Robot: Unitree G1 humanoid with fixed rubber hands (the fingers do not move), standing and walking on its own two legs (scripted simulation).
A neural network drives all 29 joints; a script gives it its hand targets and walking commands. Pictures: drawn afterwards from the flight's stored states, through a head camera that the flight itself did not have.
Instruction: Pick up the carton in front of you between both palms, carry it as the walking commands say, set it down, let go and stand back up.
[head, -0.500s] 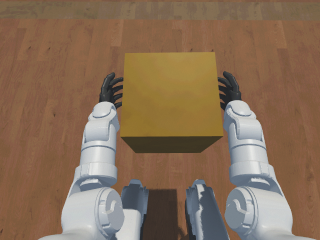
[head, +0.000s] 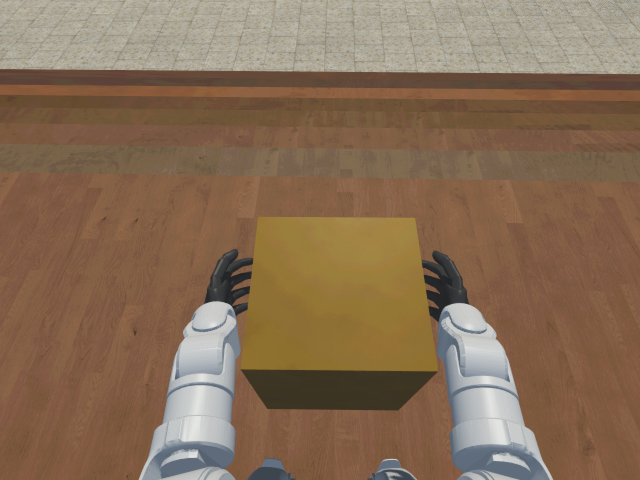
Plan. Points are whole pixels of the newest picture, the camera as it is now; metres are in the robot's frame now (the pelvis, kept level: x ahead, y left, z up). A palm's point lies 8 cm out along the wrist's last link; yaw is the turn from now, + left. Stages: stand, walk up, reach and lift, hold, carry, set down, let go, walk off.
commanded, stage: reach and lift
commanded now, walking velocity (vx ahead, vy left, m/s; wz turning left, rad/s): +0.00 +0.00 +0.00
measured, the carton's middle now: (334, 322) +0.36 +0.00 -0.09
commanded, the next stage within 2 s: hold in 1.36 s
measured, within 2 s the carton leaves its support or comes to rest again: neither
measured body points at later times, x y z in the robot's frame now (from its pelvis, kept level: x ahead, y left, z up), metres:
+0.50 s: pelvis +0.02 +0.00 +0.06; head -0.01 +0.00 +0.51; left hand +0.33 +0.15 +0.08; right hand +0.33 -0.15 +0.08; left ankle +0.04 +0.13 -0.68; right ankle +0.04 -0.13 -0.68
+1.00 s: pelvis +0.03 +0.00 +0.07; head +0.01 +0.00 +0.52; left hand +0.34 +0.15 +0.09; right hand +0.34 -0.15 +0.09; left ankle +0.04 +0.13 -0.68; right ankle +0.04 -0.13 -0.68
